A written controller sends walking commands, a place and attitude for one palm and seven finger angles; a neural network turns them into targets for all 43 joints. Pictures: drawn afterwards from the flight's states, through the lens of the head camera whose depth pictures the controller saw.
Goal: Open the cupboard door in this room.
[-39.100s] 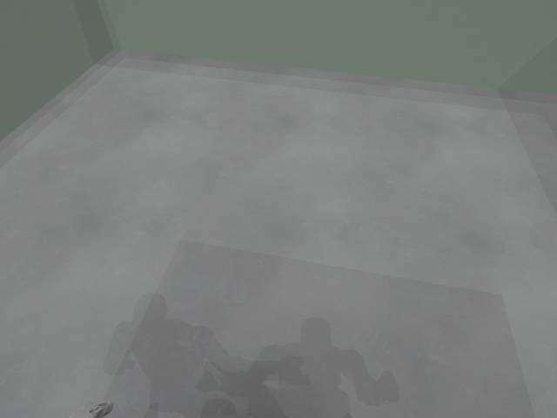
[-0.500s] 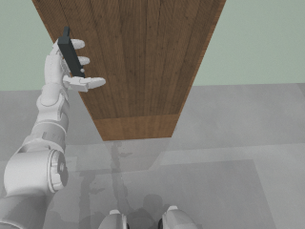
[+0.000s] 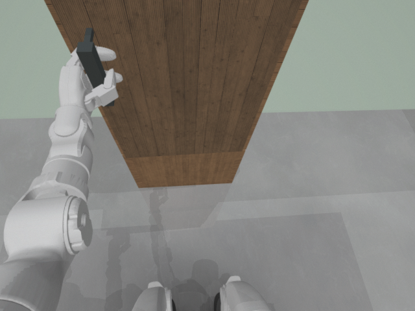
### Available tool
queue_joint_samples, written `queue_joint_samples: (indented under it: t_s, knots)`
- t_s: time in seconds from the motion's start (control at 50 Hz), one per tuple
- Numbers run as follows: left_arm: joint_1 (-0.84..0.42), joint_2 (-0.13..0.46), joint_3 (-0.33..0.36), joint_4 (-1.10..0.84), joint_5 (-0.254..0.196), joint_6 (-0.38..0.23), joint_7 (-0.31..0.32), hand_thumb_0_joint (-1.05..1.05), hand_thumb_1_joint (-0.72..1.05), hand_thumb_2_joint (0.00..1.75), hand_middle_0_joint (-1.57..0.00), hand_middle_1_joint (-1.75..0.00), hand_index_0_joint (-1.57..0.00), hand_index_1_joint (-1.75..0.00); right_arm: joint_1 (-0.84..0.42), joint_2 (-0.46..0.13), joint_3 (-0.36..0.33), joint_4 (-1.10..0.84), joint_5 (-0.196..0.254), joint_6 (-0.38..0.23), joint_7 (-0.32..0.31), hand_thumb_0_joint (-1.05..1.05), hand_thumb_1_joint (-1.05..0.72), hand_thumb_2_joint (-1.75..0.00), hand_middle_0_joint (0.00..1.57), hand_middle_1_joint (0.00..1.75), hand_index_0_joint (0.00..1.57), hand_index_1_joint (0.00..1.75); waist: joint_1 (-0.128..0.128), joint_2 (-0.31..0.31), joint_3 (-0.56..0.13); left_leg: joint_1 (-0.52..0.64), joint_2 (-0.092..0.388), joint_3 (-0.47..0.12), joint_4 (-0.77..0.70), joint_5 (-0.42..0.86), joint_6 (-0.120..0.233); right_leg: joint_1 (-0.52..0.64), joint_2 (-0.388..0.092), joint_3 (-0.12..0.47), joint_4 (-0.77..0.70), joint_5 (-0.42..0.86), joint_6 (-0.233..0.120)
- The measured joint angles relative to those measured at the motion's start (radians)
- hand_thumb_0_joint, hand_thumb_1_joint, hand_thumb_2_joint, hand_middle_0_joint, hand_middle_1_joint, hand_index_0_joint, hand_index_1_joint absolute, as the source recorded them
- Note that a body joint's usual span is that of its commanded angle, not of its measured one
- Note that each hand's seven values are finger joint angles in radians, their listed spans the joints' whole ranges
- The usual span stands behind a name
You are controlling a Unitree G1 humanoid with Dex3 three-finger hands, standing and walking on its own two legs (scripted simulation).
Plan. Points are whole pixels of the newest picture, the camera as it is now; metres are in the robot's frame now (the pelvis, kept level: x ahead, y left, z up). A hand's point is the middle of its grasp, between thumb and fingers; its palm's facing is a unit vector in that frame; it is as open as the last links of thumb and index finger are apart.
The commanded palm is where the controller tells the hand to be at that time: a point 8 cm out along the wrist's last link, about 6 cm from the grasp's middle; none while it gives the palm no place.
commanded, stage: pull the door open along its arc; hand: left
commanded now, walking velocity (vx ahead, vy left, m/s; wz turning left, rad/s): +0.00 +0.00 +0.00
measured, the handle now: (99, 69) +0.56 +0.17 +0.09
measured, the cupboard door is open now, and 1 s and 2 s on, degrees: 1 40 40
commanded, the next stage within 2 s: open thumb and fingers to let go in 1.04 s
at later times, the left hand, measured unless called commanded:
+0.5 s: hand (120, 127) +0.43 +0.12 +0.08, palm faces +0.01 -1.00 +0.04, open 6.0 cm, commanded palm +0.38 +0.17 +0.09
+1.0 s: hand (180, 192) +0.30 +0.02 +0.09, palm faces +0.32 -0.95 -0.02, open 6.1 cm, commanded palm +0.23 +0.05 +0.09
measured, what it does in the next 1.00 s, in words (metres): stands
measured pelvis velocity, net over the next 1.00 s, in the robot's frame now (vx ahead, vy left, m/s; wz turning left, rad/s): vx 0.01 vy -0.04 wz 0.05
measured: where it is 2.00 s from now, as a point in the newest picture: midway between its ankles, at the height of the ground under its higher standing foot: outside the picture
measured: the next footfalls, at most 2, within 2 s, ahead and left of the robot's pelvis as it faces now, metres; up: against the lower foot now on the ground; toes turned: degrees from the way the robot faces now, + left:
none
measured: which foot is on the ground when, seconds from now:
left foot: down 0.00-1.00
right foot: down 0.00-1.00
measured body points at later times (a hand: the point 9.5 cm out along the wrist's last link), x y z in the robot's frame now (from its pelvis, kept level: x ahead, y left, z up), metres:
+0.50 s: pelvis +0.02 +0.00 +0.02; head +0.09 -0.01 +0.46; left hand +0.42 +0.17 +0.08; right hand +0.08 -0.26 -0.10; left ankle +0.01 +0.10 -0.68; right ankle +0.00 -0.11 -0.68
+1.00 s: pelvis +0.01 -0.04 +0.02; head +0.03 -0.06 +0.47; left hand +0.28 +0.07 +0.09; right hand +0.20 -0.23 -0.07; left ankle +0.01 +0.10 -0.68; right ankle +0.00 -0.11 -0.68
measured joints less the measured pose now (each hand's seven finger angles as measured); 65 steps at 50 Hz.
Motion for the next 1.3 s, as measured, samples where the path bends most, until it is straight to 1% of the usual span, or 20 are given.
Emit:
queue_joint_samples:
  t_s: [0.06, 0.14, 0.24, 0.36, 0.46, 0.48, 0.5, 0.54, 0.56, 0.62, 0.66, 0.7, 0.76, 0.8, 0.86, 0.94, 1.02, 1.1, 1.18, 1.3]
  knots:
    - [0.009, -0.004, -0.005, -0.010, -0.006, 0.002, 0.007, 0.01, 0.72, 0.85, -0.38, -1.34, -0.39, -1.35, 0.004, 0.001, -0.003, 0.000, -0.001, 0.001, 0.003, 0.00, -0.91, -0.89, 0.20, 0.30, 0.20, 0.30, 0.002, 0.002, -0.003, 0.001, 0.000, 0.000, 0.000, -0.001, 0.000, 0.001, 0.000, 0.000, -0.001, 0.000, 0.000]
    - [0.032, -0.003, 0.020, -0.024, 0.007, 0.002, -0.007, 0.00, 0.72, 0.83, -0.39, -1.34, -0.39, -1.35, 0.003, 0.001, 0.002, -0.007, 0.002, 0.012, 0.003, 0.00, -0.91, -0.89, 0.20, 0.30, 0.20, 0.30, 0.000, 0.002, -0.005, 0.012, 0.004, 0.008, -0.005, -0.003, 0.000, 0.007, 0.004, 0.009, -0.003, 0.000, 0.000]
    - [0.118, -0.022, 0.025, -0.101, -0.013, 0.008, -0.017, 0.01, 0.72, 0.80, -0.38, -1.34, -0.39, -1.35, 0.011, 0.005, -0.002, -0.034, 0.011, 0.025, 0.004, 0.00, -0.91, -0.89, 0.20, 0.30, 0.20, 0.30, 0.009, 0.004, -0.009, 0.053, 0.009, 0.025, -0.031, -0.002, 0.000, 0.038, 0.010, 0.026, -0.024, 0.005, 0.001]
    - [0.297, -0.090, -0.011, -0.280, -0.052, 0.020, -0.023, 0.01, 0.71, 0.76, -0.38, -1.35, -0.38, -1.35, 0.010, 0.013, -0.011, -0.060, 0.029, 0.035, 0.009, 0.00, -0.91, -0.89, 0.20, 0.30, 0.20, 0.30, 0.038, 0.003, -0.021, 0.126, 0.010, 0.040, -0.079, 0.002, -0.002, 0.101, 0.014, 0.041, -0.063, 0.010, 0.000]
    - [0.484, -0.168, -0.081, -0.481, -0.075, 0.037, -0.006, 0.01, 0.69, 0.73, -0.37, -1.35, -0.38, -1.35, -0.016, 0.016, -0.020, -0.083, 0.040, 0.024, 0.014, 0.01, -0.91, -0.89, 0.20, 0.30, 0.20, 0.30, 0.068, 0.003, -0.026, 0.192, 0.007, 0.044, -0.115, 0.007, -0.004, 0.163, 0.012, 0.045, -0.091, 0.011, 0.000]
    - [0.518, -0.192, -0.096, -0.523, -0.081, 0.045, 0.015, 0.01, 0.69, 0.73, -0.37, -1.35, -0.38, -1.35, -0.025, 0.019, -0.024, -0.085, 0.040, 0.018, 0.014, 0.01, -0.91, -0.89, 0.20, 0.30, 0.20, 0.30, 0.077, 0.003, -0.026, 0.203, 0.006, 0.044, -0.121, 0.008, -0.005, 0.174, 0.012, 0.046, -0.096, 0.011, -0.001]
    - [0.549, -0.222, -0.114, -0.565, -0.085, 0.051, 0.057, 0.02, 0.68, 0.73, -0.37, -1.35, -0.38, -1.35, -0.035, 0.021, -0.027, -0.085, 0.038, 0.011, 0.015, 0.01, -0.91, -0.89, 0.20, 0.30, 0.20, 0.30, 0.087, 0.002, -0.026, 0.213, 0.006, 0.044, -0.125, 0.009, -0.006, 0.183, 0.012, 0.045, -0.099, 0.011, -0.001]
    - [0.603, -0.292, -0.148, -0.642, -0.077, 0.061, 0.165, 0.03, 0.67, 0.73, -0.37, -1.35, -0.39, -1.35, -0.059, 0.025, -0.031, -0.084, 0.028, -0.007, 0.019, 0.01, -0.91, -0.89, 0.20, 0.30, 0.20, 0.30, 0.104, 0.000, -0.024, 0.227, 0.002, 0.040, -0.130, 0.011, -0.008, 0.198, 0.008, 0.041, -0.101, 0.010, -0.001]
    - [0.628, -0.326, -0.166, -0.679, -0.063, 0.066, 0.223, 0.03, 0.66, 0.74, -0.36, -1.35, -0.39, -1.35, -0.073, 0.028, -0.033, -0.084, 0.021, -0.014, 0.024, 0.01, -0.91, -0.89, 0.20, 0.30, 0.20, 0.30, 0.111, -0.001, -0.024, 0.231, 0.000, 0.037, -0.130, 0.012, -0.009, 0.203, 0.006, 0.039, -0.099, 0.008, -0.002]
    - [0.699, -0.412, -0.235, -0.774, 0.006, 0.085, 0.397, 0.03, 0.67, 0.76, -0.35, -1.35, -0.39, -1.35, -0.116, 0.040, -0.036, -0.087, -0.005, -0.029, 0.037, 0.01, -0.91, -0.89, 0.20, 0.30, 0.20, 0.30, 0.129, -0.005, -0.026, 0.239, -0.007, 0.028, -0.126, 0.013, -0.013, 0.211, -0.001, 0.030, -0.087, -0.001, -0.006]
    - [0.735, -0.457, -0.285, -0.816, 0.058, 0.103, 0.506, 0.02, 0.67, 0.78, -0.34, -1.35, -0.39, -1.35, -0.144, 0.049, -0.036, -0.088, -0.020, -0.033, 0.043, 0.01, -0.91, -0.89, 0.20, 0.30, 0.20, 0.30, 0.139, -0.006, -0.028, 0.243, -0.011, 0.020, -0.120, 0.012, -0.016, 0.217, -0.005, 0.022, -0.077, -0.007, -0.009]
    - [0.760, -0.493, -0.332, -0.842, 0.107, 0.127, 0.599, 0.01, 0.68, 0.79, -0.34, -1.35, -0.40, -1.35, -0.172, 0.058, -0.034, -0.087, -0.032, -0.033, 0.044, 0.01, -0.91, -0.89, 0.20, 0.30, 0.20, 0.30, 0.146, -0.006, -0.028, 0.247, -0.015, 0.011, -0.115, 0.013, -0.019, 0.224, -0.009, 0.012, -0.068, -0.013, -0.012]
    - [0.797, -0.525, -0.392, -0.873, 0.157, 0.165, 0.686, 0.00, 0.70, 0.81, -0.33, -1.35, -0.40, -1.35, -0.205, 0.074, -0.030, -0.087, -0.043, -0.028, 0.039, 0.01, -0.91, -0.89, 0.20, 0.30, 0.20, 0.30, 0.155, -0.005, -0.025, 0.260, -0.018, -0.002, -0.112, 0.015, -0.025, 0.240, -0.012, 0.000, -0.061, -0.019, -0.019]
    - [0.825, -0.531, -0.430, -0.895, 0.162, 0.183, 0.714, 0.00, 0.69, 0.80, -0.33, -1.35, -0.39, -1.35, -0.220, 0.084, -0.027, -0.088, -0.045, -0.025, 0.034, 0.01, -0.91, -0.89, 0.20, 0.30, 0.20, 0.30, 0.159, -0.004, -0.021, 0.272, -0.019, -0.009, -0.114, 0.018, -0.030, 0.254, -0.013, -0.008, -0.060, -0.020, -0.024]
    - [0.870, -0.523, -0.479, -0.930, 0.167, 0.200, 0.720, 0.00, 0.69, 0.78, -0.35, -1.35, -0.37, -1.35, -0.230, 0.095, -0.020, -0.092, -0.044, -0.023, 0.026, 0.01, -0.91, -0.89, 0.20, 0.30, 0.20, 0.30, 0.162, -0.004, -0.015, 0.291, -0.018, -0.019, -0.121, 0.023, -0.037, 0.275, -0.012, -0.018, -0.064, -0.021, -0.032]
    - [0.945, -0.507, -0.539, -0.993, 0.163, 0.220, 0.703, 0.00, 0.68, 0.74, -0.36, -1.35, -0.36, -1.35, -0.226, 0.099, -0.012, -0.099, -0.038, -0.026, 0.023, 0.01, -0.91, -0.89, 0.20, 0.30, 0.20, 0.30, 0.160, 0.001, -0.007, 0.319, -0.015, -0.030, -0.134, 0.030, -0.047, 0.304, -0.008, -0.028, -0.074, -0.019, -0.042]
    - [1.043, -0.480, -0.596, -1.080, 0.150, 0.242, 0.670, 0.01, 0.67, 0.72, -0.37, -1.35, -0.37, -1.35, -0.215, 0.098, -0.006, -0.106, -0.031, -0.032, 0.025, 0.01, -0.91, -0.89, 0.20, 0.30, 0.20, 0.30, 0.150, 0.010, -0.002, 0.350, -0.012, -0.034, -0.151, 0.035, -0.056, 0.333, -0.003, -0.032, -0.086, -0.018, -0.050]
    - [1.131, -0.451, -0.634, -1.155, 0.136, 0.266, 0.632, 0.01, 0.66, 0.70, -0.37, -1.34, -0.37, -1.35, -0.207, 0.096, 0.002, -0.108, -0.028, -0.037, 0.023, 0.01, -0.91, -0.89, 0.20, 0.30, 0.20, 0.30, 0.134, 0.015, 0.000, 0.387, -0.007, -0.034, -0.174, 0.041, -0.062, 0.366, 0.003, -0.032, -0.103, -0.017, -0.057]
    - [1.133, -0.451, -0.632, -1.150, 0.134, 0.266, 0.646, 0.01, 0.65, 0.73, -0.37, -1.33, -0.39, -1.35, -0.211, 0.086, 0.003, -0.093, -0.034, -0.048, 0.010, 0.01, -0.91, -0.89, 0.20, 0.30, 0.20, 0.30, 0.131, 0.016, 0.005, 0.398, -0.006, -0.045, -0.180, 0.044, -0.056, 0.380, 0.006, -0.040, -0.109, -0.017, -0.065]
    - [1.084, -0.482, -0.563, -1.112, 0.132, 0.259, 0.666, 0.01, 0.58, 0.74, -0.38, -1.33, -0.39, -1.34, -0.217, 0.073, -0.011, -0.072, -0.041, -0.055, 0.001, 0.01, -0.91, -0.89, 0.20, 0.30, 0.20, 0.30, 0.149, 0.006, 0.000, 0.376, -0.011, -0.057, -0.179, 0.052, -0.062, 0.356, 0.004, -0.048, -0.095, -0.020, -0.073]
